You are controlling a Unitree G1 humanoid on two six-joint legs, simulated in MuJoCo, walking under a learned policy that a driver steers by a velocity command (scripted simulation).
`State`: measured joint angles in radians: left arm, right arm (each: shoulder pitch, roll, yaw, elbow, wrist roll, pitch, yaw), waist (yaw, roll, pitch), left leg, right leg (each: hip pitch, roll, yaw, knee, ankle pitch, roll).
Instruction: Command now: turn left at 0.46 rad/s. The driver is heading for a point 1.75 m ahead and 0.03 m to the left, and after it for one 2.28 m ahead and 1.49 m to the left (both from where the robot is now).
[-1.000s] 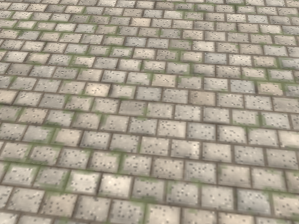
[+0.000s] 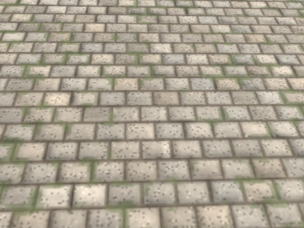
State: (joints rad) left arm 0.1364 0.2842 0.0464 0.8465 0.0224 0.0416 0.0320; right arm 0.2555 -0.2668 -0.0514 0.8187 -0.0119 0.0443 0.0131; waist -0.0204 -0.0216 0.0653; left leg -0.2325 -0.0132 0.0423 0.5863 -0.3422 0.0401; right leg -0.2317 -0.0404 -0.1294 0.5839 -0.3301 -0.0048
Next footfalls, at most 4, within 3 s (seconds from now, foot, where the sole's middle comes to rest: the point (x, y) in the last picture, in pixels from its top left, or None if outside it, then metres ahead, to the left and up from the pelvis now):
0.56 right None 0.06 -0.10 -0.76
0.88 left None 0.06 0.11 -0.76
1.32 right None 0.37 -0.10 -0.76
1.84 left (143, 182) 0.68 0.02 -0.76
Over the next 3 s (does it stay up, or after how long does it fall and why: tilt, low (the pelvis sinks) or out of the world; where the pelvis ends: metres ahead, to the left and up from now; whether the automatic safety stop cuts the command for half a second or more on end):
stays up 1.18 0.03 0.00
